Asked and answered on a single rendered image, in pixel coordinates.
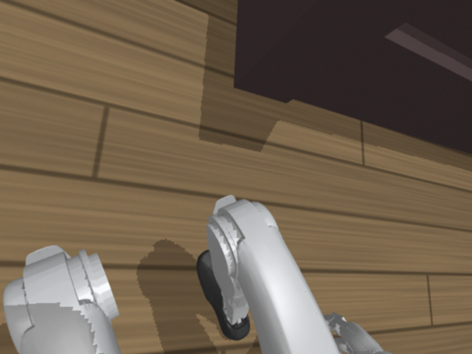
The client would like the sofa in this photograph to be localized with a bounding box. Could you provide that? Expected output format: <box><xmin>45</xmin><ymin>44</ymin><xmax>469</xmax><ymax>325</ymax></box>
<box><xmin>234</xmin><ymin>0</ymin><xmax>472</xmax><ymax>155</ymax></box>

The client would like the right robot hand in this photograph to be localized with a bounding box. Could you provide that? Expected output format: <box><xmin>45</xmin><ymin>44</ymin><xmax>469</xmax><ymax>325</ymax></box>
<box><xmin>323</xmin><ymin>312</ymin><xmax>384</xmax><ymax>354</ymax></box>

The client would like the right robot foot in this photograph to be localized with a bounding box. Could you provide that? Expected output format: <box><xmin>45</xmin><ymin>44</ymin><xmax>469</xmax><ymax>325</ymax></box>
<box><xmin>196</xmin><ymin>250</ymin><xmax>250</xmax><ymax>341</ymax></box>

